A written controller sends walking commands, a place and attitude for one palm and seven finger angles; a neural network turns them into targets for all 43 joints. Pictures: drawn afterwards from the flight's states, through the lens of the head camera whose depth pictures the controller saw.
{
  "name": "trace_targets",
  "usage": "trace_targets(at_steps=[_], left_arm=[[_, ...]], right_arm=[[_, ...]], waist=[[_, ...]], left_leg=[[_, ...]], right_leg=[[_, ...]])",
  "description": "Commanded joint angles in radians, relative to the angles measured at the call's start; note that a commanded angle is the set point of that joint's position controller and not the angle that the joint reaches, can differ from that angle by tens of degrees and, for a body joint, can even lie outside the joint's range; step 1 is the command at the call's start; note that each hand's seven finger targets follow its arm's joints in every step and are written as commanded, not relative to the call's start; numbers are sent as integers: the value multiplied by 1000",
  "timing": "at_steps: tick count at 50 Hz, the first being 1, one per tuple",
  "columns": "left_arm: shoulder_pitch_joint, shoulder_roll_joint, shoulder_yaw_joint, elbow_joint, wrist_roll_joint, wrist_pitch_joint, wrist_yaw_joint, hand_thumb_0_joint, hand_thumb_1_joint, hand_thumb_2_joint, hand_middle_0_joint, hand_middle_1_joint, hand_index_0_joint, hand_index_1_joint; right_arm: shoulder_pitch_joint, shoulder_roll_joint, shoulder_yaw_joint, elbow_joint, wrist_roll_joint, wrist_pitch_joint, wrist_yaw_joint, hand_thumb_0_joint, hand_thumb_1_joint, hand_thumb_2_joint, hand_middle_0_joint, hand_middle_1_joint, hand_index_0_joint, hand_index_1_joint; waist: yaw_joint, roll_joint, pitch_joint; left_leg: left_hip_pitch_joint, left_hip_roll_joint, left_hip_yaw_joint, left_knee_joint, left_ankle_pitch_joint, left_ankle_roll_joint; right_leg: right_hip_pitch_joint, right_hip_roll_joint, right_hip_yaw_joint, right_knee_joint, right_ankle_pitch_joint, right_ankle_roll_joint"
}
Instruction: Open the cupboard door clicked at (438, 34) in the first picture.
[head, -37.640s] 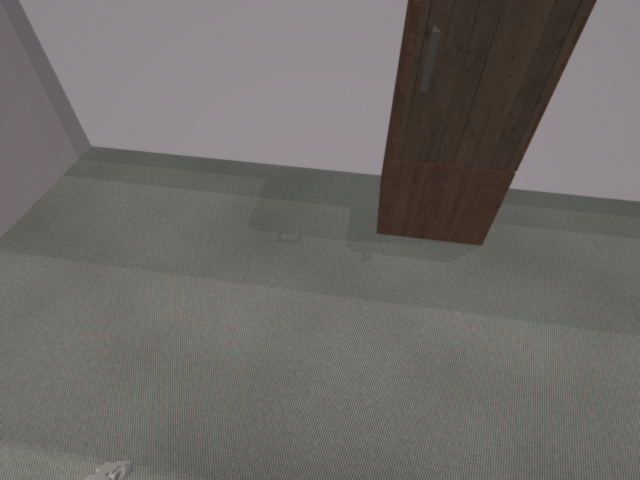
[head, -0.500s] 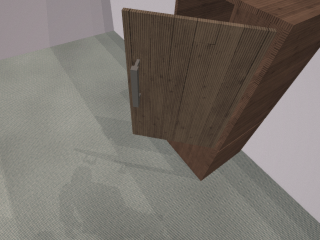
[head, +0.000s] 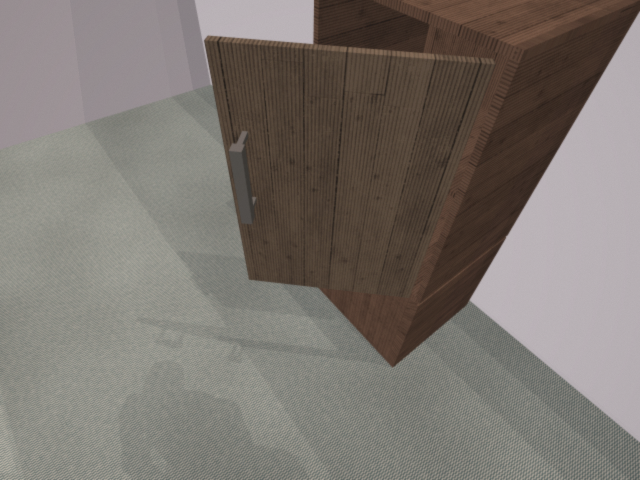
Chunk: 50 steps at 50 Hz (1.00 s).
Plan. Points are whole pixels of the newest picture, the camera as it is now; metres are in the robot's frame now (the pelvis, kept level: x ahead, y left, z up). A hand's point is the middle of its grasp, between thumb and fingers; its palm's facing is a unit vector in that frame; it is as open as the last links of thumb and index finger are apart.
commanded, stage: look again from close up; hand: left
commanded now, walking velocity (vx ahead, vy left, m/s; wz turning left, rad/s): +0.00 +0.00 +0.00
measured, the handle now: (245, 179) +0.60 +0.17 +0.01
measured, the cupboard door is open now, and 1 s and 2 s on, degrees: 45 45 45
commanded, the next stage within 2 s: come to a stop and stand still in 0.60 s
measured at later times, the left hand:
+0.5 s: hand out of the picture +0.02 +0.19 -0.18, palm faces +0.01 -0.97 -0.22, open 7.4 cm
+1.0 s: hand out of the picture +0.02 +0.20 -0.18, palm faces +0.02 -0.97 -0.22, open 7.4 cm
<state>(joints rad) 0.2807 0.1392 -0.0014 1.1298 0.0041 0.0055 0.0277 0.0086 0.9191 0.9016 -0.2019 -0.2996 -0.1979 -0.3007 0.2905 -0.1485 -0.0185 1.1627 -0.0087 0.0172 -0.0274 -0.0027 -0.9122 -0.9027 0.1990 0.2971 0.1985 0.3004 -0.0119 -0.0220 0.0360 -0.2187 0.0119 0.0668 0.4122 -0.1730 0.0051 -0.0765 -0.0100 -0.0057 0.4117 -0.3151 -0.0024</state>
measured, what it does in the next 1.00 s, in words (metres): stands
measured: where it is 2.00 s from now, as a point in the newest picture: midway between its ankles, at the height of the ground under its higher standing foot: outside the picture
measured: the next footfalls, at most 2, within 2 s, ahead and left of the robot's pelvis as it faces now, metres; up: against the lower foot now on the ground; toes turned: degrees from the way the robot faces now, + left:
none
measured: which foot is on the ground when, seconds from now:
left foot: down 0.00-1.00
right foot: down 0.00-1.00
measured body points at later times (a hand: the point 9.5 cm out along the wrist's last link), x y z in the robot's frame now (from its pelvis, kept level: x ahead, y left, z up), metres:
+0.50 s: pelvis +0.01 +0.01 -0.01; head +0.01 +0.00 +0.44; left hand +0.02 +0.24 -0.16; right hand +0.02 -0.22 -0.17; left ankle +0.03 +0.12 -0.74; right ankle -0.06 -0.12 -0.74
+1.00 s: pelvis -0.01 +0.02 -0.01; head -0.01 +0.02 +0.44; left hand +0.02 +0.25 -0.17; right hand +0.06 -0.22 -0.16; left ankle +0.03 +0.12 -0.74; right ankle -0.06 -0.12 -0.74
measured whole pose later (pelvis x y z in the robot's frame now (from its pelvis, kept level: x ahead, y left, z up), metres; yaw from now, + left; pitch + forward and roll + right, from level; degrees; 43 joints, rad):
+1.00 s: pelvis -0.01 +0.02 -0.01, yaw +0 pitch -2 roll -1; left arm 0.30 0.18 -0.01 1.01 0.02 -0.01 0.04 0.00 0.91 0.90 -0.20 -0.30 -0.20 -0.30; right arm 0.22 -0.18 -0.01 0.99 -0.01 0.00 -0.02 0.00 -0.91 -0.90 0.20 0.30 0.20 0.30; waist 0.00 0.01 0.02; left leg -0.30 0.02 0.07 0.59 -0.25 0.03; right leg -0.14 -0.01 0.00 0.55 -0.38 0.01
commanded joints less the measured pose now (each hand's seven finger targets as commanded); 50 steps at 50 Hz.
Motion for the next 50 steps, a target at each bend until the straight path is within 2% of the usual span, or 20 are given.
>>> trace_targets(at_steps=[1,3,4,5,6,7,8,11,13,17,22,30,36,37,38,39,41,42,44,50], left_arm=[[72,93,13,-16,-2,-16,11,0,900,900,-200,-300,-200,-300],[76,88,15,-17,-1,-17,12,0,900,900,-200,-300,-200,-300],[137,111,6,-16,29,-54,49,0,900,900,-200,-300,-200,-300],[87,152,14,-62,17,-63,44,0,900,900,-200,-300,-200,-300],[53,139,11,-73,11,-63,35,0,900,900,-200,-300,-200,-300],[51,130,9,-77,9,-62,34,0,900,900,-200,-300,-200,-300],[68,119,11,-82,10,-64,33,0,900,900,-200,-300,-200,-300],[94,99,9,-76,7,-51,32,0,900,900,-200,-300,-200,-300],[91,89,4,-77,9,-44,29,0,900,900,-200,-300,-200,-300],[80,102,5,-88,12,-32,25,0,900,900,-200,-300,-200,-300],[83,122,7,-96,12,-30,20,0,900,900,-200,-300,-200,-300],[78,166,15,-98,12,-35,16,0,900,900,-200,-300,-200,-300],[66,182,16,-94,12,-33,13,0,900,900,-200,-300,-200,-300],[136,136,10,-81,25,-45,52,0,900,900,-200,-300,-200,-300],[115,181,15,-102,24,-56,50,0,900,900,-200,-300,-200,-300],[90,194,13,-122,20,-58,40,0,900,900,-200,-300,-200,-300],[98,166,12,-133,11,-60,40,0,900,900,-200,-300,-200,-300],[102,165,14,-139,11,-54,39,0,900,900,-200,-300,-200,-300],[101,161,16,-147,14,-40,38,0,900,900,-200,-300,-200,-300],[68,162,10,-166,15,-19,20,0,900,900,-200,-300,-200,-300]], right_arm=[[41,-88,-6,-20,-5,-24,-8,0,-900,-900,200,300,200,300],[53,-82,-5,-17,-3,-26,-10,0,-900,-900,200,300,200,300],[-59,-105,4,-100,3,-53,6,0,-900,-900,200,300,200,300],[26,-59,5,-121,1,-45,13,0,-900,-900,200,300,200,300],[40,-65,3,-105,-2,-40,11,0,-900,-900,200,300,200,300],[65,-75,4,-106,-3,-41,13,0,-900,-900,200,300,200,300],[74,-76,6,-110,-8,-50,13,0,-900,-900,200,300,200,300],[80,-94,5,-123,-4,-54,4,0,-900,-900,200,300,200,300],[62,-90,7,-129,-5,-51,3,0,-900,-900,200,300,200,300],[44,-107,2,-129,-5,-44,7,0,-900,-900,200,300,200,300],[23,-124,0,-134,-6,-47,7,0,-900,-900,200,300,200,300],[-21,-151,-2,-132,-2,-56,3,0,-900,-900,200,300,200,300],[-52,-166,-5,-125,0,-53,1,0,-900,-900,200,300,200,300],[-99,-154,-2,-193,6,-51,4,0,-900,-900,200,300,200,300],[-83,-131,6,-228,2,-43,10,0,-900,-900,200,300,200,300],[-14,-99,2,-198,-5,-47,7,0,-900,-900,200,300,200,300],[15,-137,-9,-201,-4,-47,4,0,-900,-900,200,300,200,300],[9,-146,-13,-206,-1,-48,4,0,-900,-900,200,300,200,300],[-13,-151,-13,-215,-2,-46,2,0,-900,-900,200,300,200,300],[-62,-156,-14,-231,-5,-32,9,0,-900,-900,200,300,200,300]], waist=[[7,9,58],[10,4,43],[45,19,56],[-27,7,-20],[-25,61,-12],[-30,51,-40],[-16,107,-51],[-6,49,-72],[3,0,10],[2,-21,77],[11,-7,50],[16,10,-33],[15,15,-18],[32,16,41],[-5,34,17],[-24,37,-49],[-15,-17,-154],[-4,17,-176],[7,50,-122],[12,16,62]], left_leg=[[59,79,-100,-63,50,6],[62,84,-98,-56,73,8],[4,87,-70,179,214,-7],[-5,64,-73,140,-20,4],[-6,60,-70,107,-33,10],[-13,68,-82,103,36,13],[2,76,-84,106,137,19],[16,96,-106,101,211,38],[-28,93,-109,72,135,42],[-44,87,-115,19,8,39],[-13,90,-112,-2,12,42],[49,94,-87,29,154,41],[55,96,-86,29,156,38],[8,109,-59,229,251,11],[-38,80,-51,206,140,1],[-9,57,-40,148,103,13],[52,89,-69,158,287,33],[73,101,-73,157,354,37],[59,113,-96,145,393,48],[-66,87,-128,14,-47,45]], right_leg=[[-131,-95,74,-113,88,-30],[-114,-92,69,-110,106,-31],[-156,-141,131,-96,566,-14],[-109,-171,127,-56,473,-41],[-116,-147,109,-30,363,-55],[-112,-109,88,-13,270,-59],[-103,-99,65,10,313,-58],[-104,-66,51,38,223,-48],[-138,-63,52,18,159,-44],[-201,-56,56,7,26,-36],[-196,-62,59,4,39,-32],[-144,-83,73,4,203,-29],[-147,-84,80,-9,229,-28],[-198,-133,154,-52,541,2],[-140,-183,151,-18,753,-15],[-89,-173,121,74,826,-37],[-47,-117,71,111,698,-43],[-49,-104,66,113,589,-41],[-94,-81,51,99,396,-37],[-212,-61,73,8,-1,-37]])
